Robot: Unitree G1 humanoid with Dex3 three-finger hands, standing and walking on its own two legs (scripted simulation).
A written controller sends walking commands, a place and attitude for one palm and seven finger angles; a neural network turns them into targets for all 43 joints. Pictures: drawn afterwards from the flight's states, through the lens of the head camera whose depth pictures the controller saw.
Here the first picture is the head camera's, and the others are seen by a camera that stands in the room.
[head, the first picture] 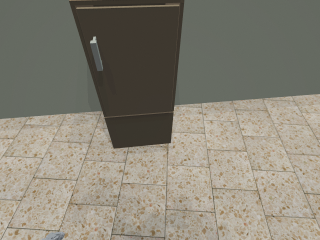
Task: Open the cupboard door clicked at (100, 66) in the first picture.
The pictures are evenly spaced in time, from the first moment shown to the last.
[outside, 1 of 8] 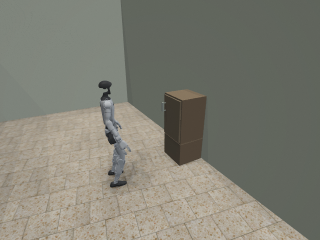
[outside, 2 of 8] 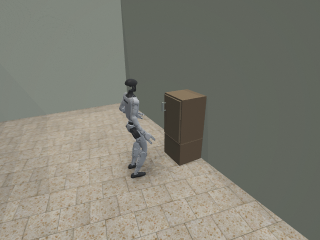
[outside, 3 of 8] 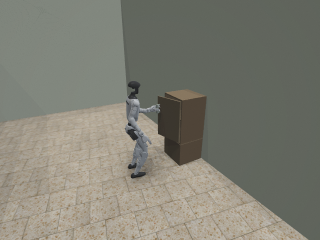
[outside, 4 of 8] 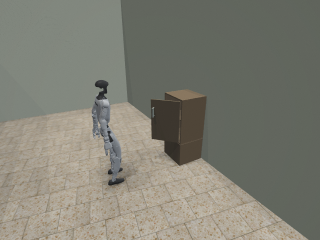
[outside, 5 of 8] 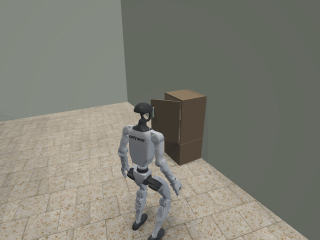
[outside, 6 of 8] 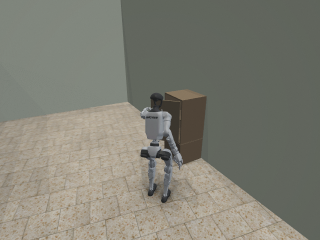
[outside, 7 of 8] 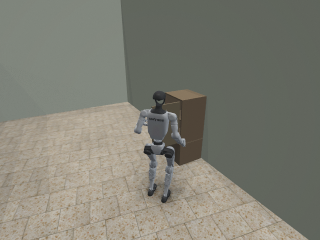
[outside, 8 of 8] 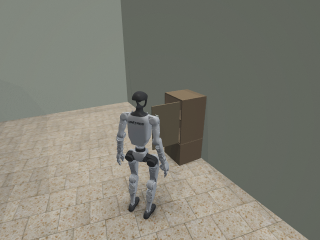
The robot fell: no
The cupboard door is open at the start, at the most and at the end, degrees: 0 89 89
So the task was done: yes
